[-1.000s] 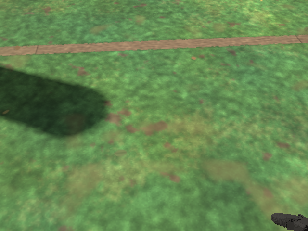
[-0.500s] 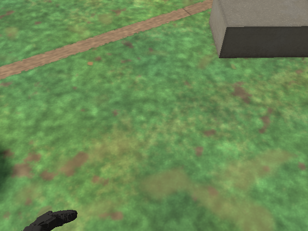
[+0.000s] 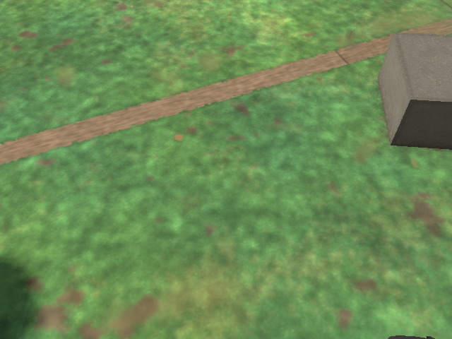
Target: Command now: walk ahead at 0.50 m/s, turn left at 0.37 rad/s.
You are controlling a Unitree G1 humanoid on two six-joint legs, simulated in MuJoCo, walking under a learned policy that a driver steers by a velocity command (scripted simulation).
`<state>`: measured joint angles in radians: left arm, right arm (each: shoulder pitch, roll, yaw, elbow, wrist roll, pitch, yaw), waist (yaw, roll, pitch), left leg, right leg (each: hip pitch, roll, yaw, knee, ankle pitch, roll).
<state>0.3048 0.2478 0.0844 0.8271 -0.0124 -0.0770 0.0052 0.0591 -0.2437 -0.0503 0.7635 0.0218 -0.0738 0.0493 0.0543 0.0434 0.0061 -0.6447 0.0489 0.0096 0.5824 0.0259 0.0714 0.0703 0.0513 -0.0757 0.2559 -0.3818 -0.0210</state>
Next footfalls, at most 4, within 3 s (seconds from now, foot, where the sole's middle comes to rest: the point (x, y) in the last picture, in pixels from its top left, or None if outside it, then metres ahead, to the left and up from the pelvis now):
0.04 left None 0.22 0.10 -0.76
0.58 right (264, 319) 0.52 -0.04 -0.76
1.08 left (170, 251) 0.72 0.26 -0.76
1.58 right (256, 188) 0.99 -0.02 -0.76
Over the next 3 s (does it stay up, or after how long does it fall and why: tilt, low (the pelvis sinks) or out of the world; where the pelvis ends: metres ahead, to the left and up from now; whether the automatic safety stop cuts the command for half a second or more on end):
stays up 1.07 0.07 0.02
